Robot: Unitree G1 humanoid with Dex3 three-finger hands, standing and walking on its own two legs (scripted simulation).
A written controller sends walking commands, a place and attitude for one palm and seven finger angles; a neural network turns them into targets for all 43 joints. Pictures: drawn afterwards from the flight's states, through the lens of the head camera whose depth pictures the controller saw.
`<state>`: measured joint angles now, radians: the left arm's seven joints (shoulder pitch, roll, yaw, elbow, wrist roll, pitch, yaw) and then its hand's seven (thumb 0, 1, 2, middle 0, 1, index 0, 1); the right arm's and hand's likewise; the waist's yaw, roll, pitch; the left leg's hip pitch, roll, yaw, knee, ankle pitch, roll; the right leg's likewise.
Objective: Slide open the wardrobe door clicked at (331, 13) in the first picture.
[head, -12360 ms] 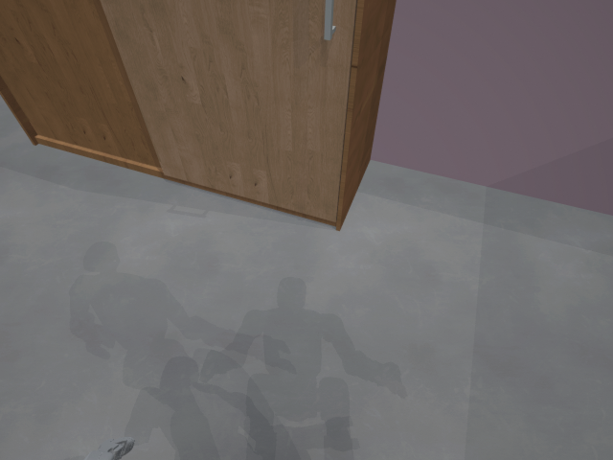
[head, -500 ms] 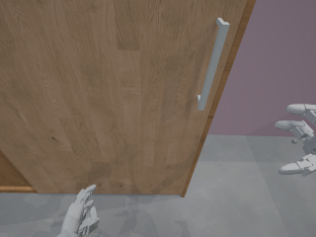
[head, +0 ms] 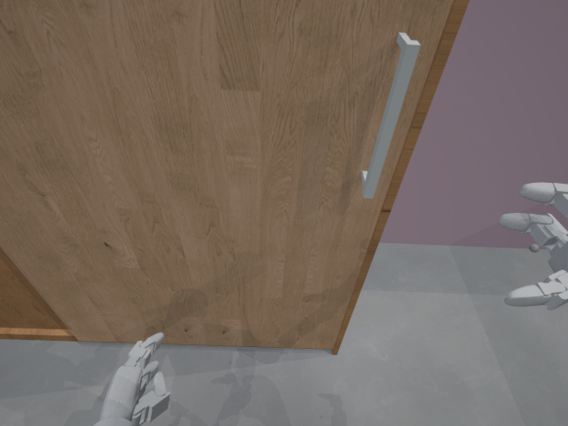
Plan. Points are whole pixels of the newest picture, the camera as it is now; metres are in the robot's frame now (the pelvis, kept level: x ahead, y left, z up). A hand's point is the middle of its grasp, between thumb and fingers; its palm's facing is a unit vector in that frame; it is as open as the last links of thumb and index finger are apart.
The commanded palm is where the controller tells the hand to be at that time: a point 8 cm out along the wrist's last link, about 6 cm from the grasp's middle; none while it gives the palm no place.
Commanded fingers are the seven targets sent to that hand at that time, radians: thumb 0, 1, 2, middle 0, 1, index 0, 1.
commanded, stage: raise the hand with hooked fingers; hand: right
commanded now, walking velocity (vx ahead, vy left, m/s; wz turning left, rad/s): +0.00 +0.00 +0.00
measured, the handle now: (383, 125) +0.52 -0.16 +0.20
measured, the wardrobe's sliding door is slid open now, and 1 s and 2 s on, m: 0.00 0.00 0.00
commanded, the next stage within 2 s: move the hooked fingers beside the handle in 0.06 s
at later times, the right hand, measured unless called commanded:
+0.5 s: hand (507, 225) +0.31 -0.27 +0.18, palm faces +0.09 +1.00 -0.04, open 14.0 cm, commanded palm +0.28 -0.31 +0.18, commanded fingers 0.00 0.50 -0.30 0.30 1.20 0.30 1.20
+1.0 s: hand (473, 196) +0.36 -0.25 +0.18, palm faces +0.07 +1.00 -0.02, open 14.0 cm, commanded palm +0.34 -0.29 +0.18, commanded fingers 0.00 0.50 -0.30 0.30 1.20 0.30 1.20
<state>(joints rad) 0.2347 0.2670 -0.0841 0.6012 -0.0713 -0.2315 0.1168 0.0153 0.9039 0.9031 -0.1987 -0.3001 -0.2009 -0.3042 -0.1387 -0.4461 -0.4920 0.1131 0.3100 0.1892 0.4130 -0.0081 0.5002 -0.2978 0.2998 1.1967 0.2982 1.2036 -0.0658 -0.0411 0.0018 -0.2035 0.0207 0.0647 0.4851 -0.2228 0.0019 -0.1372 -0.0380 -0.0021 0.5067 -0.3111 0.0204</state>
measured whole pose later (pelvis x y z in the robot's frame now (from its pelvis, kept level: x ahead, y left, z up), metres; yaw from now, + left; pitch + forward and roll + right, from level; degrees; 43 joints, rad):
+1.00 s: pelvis +0.00 +0.00 +0.00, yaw +0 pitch +0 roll +0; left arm 0.26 0.27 -0.07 0.62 -0.07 -0.18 0.12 0.01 0.90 0.90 -0.20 -0.30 -0.20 -0.30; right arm -0.45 -0.43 -0.39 0.43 0.23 0.14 0.33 -0.01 0.50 -0.30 0.30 1.20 0.30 1.20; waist -0.02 -0.04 -0.01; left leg -0.26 0.03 0.05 0.49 -0.22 0.00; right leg -0.19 -0.03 -0.01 0.49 -0.30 0.02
